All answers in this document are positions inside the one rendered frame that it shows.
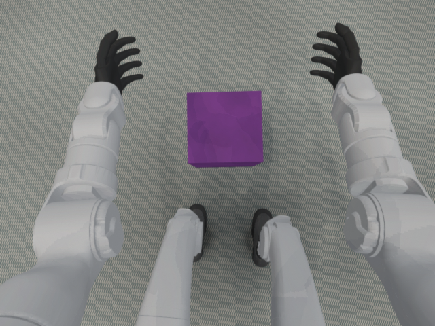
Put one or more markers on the left robot upper arm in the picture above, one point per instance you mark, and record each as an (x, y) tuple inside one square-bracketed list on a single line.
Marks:
[(73, 240)]

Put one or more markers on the robot left forearm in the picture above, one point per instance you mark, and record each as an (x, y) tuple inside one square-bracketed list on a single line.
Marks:
[(89, 170)]

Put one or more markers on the right robot hand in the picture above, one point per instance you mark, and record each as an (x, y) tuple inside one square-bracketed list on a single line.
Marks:
[(347, 56)]

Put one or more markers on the carton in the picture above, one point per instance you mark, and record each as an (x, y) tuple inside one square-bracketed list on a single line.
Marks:
[(224, 129)]

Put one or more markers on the left robot thigh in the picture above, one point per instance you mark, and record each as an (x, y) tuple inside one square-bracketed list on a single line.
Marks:
[(167, 297)]

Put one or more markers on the right robot shin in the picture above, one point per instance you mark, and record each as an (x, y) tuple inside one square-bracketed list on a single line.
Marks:
[(279, 218)]

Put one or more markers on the left robot hand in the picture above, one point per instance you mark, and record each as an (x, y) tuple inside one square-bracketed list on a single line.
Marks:
[(107, 68)]

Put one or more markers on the robot right forearm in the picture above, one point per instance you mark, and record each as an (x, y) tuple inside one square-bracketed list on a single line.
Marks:
[(370, 145)]

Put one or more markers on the right robot upper arm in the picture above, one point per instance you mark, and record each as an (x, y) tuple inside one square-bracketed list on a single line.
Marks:
[(396, 235)]

